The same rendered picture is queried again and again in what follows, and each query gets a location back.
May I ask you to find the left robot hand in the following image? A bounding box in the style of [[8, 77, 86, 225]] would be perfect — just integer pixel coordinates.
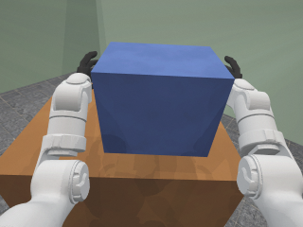
[[77, 51, 98, 90]]

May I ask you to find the right robot hand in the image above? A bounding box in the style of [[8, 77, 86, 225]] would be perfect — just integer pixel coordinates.
[[224, 56, 242, 79]]

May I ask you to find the left robot forearm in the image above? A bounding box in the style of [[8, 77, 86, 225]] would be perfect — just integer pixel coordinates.
[[30, 73, 92, 197]]

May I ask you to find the right robot forearm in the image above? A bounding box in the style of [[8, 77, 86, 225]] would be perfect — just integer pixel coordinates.
[[226, 79, 303, 195]]

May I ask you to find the left robot upper arm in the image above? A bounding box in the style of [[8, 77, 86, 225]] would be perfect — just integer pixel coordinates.
[[0, 160, 90, 227]]

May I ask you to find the pedestal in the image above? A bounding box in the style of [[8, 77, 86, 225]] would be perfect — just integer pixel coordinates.
[[0, 83, 244, 227]]

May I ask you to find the carton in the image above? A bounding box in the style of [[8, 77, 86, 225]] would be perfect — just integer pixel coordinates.
[[90, 42, 235, 157]]

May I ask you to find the right robot upper arm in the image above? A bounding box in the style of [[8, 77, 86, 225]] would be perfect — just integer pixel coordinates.
[[237, 154, 303, 227]]

